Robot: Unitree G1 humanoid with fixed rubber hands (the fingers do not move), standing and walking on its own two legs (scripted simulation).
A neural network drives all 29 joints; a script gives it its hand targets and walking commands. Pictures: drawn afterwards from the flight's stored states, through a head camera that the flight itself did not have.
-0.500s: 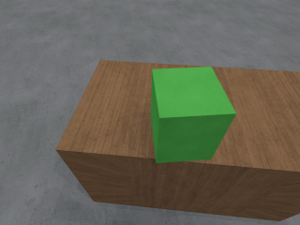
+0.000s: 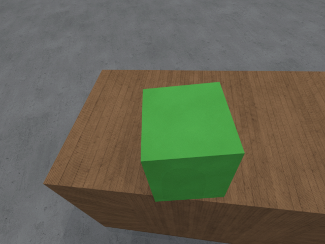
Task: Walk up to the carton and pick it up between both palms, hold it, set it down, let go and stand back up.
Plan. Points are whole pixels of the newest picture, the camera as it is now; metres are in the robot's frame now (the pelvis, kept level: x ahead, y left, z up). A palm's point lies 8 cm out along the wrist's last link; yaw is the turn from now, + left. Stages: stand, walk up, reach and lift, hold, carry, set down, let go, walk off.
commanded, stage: walk up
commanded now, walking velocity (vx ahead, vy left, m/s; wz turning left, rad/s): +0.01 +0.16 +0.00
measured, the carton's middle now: (185, 145) +0.37 -0.04 +0.00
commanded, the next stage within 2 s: none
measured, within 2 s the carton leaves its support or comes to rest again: neither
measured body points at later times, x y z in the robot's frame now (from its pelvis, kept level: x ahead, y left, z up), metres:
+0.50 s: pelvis +0.00 +0.07 +0.01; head +0.01 +0.10 +0.46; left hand -0.05 +0.28 -0.16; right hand +0.07 -0.15 -0.13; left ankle +0.00 +0.18 -0.74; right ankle -0.01 -0.07 -0.71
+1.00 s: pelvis -0.03 +0.03 +0.00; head -0.01 +0.03 +0.45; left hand +0.01 +0.27 -0.15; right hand -0.06 -0.20 -0.16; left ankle +0.00 +0.18 -0.74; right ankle -0.03 -0.09 -0.72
